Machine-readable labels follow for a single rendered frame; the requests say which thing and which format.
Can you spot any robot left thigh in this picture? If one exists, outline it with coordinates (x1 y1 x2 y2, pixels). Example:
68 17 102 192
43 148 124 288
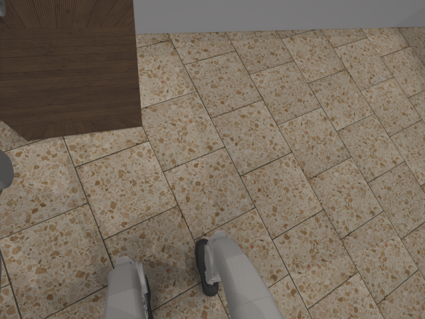
104 261 148 319

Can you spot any robot thigh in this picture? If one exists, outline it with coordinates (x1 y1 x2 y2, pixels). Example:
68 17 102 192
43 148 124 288
104 261 148 319
205 237 284 319

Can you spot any robot right thigh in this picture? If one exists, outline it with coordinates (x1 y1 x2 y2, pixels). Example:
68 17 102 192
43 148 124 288
205 237 284 319

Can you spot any robot left upper arm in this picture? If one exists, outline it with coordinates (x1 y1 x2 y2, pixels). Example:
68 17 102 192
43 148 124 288
0 149 14 292

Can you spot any cabinet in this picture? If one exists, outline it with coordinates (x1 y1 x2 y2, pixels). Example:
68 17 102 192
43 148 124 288
0 0 142 141

